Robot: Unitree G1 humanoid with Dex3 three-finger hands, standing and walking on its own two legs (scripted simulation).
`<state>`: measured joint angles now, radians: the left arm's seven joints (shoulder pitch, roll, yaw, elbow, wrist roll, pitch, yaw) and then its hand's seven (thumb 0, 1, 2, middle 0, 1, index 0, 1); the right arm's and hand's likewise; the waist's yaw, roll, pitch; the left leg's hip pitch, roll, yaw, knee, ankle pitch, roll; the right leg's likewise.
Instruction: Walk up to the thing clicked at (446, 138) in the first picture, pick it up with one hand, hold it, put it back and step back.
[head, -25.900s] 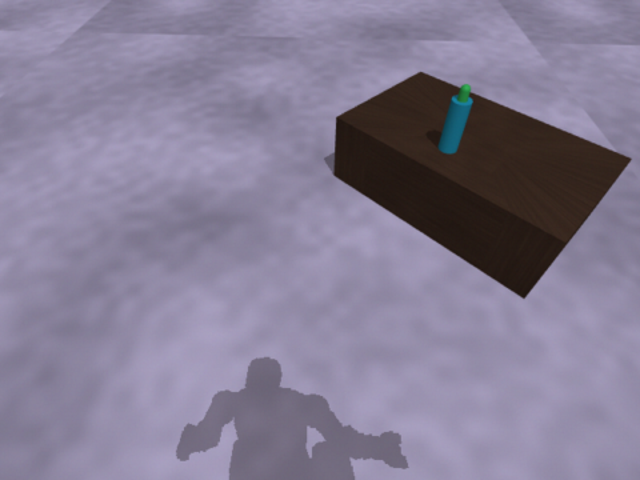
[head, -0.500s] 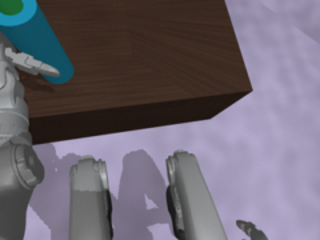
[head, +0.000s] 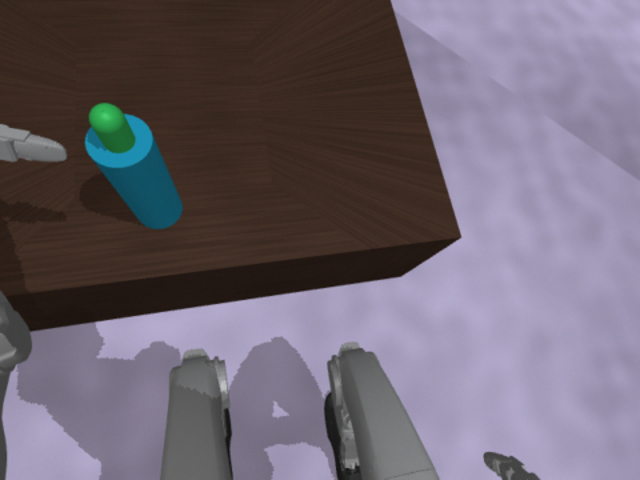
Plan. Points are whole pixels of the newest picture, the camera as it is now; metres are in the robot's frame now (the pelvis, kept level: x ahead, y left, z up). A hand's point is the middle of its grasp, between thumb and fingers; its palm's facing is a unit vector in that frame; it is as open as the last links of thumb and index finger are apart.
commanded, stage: home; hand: left
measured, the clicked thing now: (137, 170) +0.53 +0.21 -0.11
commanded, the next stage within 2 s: none
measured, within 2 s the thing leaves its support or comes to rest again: neither
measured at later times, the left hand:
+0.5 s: hand out of the picture +0.36 +0.28 +0.06, palm faces +0.23 -0.91 -0.33, open 17.0 cm
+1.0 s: hand out of the picture +0.18 +0.18 +0.09, palm faces +0.24 -0.94 -0.25, open 17.3 cm
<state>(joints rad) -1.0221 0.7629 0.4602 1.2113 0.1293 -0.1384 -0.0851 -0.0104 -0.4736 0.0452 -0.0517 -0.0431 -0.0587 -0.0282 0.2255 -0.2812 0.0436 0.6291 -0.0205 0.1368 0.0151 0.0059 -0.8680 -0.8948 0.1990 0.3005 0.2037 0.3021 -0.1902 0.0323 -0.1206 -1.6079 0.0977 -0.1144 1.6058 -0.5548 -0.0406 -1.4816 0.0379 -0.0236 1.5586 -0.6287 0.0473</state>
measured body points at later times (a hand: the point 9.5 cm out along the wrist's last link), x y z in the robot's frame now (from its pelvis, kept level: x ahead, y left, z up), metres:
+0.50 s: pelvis +0.04 +0.01 +0.14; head +0.12 +0.04 +0.58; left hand +0.34 +0.33 +0.08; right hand +0.14 -0.25 +0.03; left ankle +0.07 +0.14 -0.54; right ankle +0.05 -0.15 -0.54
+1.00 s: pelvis +0.05 -0.01 +0.16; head +0.07 -0.01 +0.61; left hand +0.17 +0.23 +0.11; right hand +0.26 -0.22 +0.08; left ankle +0.07 +0.14 -0.54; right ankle +0.05 -0.15 -0.54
